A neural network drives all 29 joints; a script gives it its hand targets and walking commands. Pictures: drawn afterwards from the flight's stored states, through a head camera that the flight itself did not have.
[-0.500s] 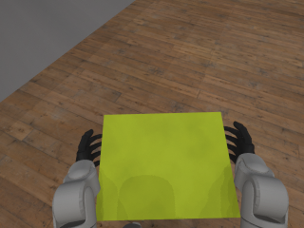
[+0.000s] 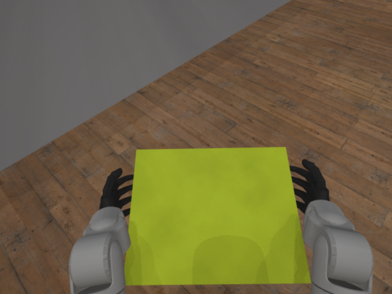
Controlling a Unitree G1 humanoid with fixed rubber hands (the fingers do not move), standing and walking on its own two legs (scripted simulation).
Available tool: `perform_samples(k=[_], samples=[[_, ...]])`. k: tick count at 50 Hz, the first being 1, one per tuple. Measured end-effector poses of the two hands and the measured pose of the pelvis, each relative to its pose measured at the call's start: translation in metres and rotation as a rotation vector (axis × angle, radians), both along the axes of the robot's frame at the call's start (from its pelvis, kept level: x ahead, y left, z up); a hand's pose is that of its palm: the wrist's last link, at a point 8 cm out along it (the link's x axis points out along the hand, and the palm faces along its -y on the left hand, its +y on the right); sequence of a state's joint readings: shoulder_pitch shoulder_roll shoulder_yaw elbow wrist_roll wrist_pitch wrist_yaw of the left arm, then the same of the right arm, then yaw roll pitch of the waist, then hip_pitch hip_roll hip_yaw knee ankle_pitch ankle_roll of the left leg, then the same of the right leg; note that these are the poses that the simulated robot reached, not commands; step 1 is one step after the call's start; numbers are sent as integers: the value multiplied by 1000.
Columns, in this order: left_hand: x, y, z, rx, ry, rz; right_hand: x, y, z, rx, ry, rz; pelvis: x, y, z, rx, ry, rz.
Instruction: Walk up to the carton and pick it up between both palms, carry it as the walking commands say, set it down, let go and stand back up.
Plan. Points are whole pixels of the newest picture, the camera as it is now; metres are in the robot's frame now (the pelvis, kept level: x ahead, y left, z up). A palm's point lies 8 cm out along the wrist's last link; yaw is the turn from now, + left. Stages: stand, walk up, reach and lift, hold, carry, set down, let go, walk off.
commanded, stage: carry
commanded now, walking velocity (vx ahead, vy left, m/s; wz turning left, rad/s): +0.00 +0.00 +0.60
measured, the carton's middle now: (210, 217) +0.27 +0.00 +0.01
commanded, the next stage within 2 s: hold in 1.98 s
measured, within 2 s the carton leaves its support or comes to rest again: neither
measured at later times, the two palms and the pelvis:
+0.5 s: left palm (33, 245) +0.19 +0.27 +0.11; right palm (255, 208) +0.24 -0.07 +0.11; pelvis -0.03 +0.07 +0.01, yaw +7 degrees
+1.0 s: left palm (2, 273) +0.15 +0.29 +0.12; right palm (249, 229) +0.20 -0.06 +0.12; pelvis -0.06 +0.09 +0.02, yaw +7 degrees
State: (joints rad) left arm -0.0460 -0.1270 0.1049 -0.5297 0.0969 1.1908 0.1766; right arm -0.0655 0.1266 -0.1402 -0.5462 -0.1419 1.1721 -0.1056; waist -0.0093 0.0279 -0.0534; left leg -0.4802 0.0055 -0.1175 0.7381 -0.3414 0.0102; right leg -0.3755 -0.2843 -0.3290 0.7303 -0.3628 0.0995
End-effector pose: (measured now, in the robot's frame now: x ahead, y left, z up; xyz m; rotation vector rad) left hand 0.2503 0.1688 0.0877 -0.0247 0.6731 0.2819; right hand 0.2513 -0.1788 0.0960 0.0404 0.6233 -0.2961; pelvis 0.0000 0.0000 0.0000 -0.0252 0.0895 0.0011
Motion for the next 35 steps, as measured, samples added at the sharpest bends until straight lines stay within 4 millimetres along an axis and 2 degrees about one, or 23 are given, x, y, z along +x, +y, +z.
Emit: perform_samples(k=[2,5,12,16,21,28,35], samples=[[-9,23,-12,-37,22,38,4,24,0,-32,23,40,-1,13,0,8,-17,23],[-19,47,-18,-73,39,74,8,50,7,-68,42,76,-5,27,5,-9,-20,39],[-34,82,-10,-52,16,108,5,85,8,-51,21,112,-15,54,6,-7,-26,72],[-45,93,-1,-14,13,124,0,96,3,-13,18,129,-23,63,7,5,-25,89],[-55,96,11,25,-2,134,-8,99,2,29,2,140,-30,66,9,20,-21,104],[-63,108,26,16,-61,144,-12,112,19,24,-55,152,-30,76,10,19,-22,123],[-73,126,20,-43,-77,150,-21,130,34,-25,-69,158,-35,88,10,3,-27,130]])
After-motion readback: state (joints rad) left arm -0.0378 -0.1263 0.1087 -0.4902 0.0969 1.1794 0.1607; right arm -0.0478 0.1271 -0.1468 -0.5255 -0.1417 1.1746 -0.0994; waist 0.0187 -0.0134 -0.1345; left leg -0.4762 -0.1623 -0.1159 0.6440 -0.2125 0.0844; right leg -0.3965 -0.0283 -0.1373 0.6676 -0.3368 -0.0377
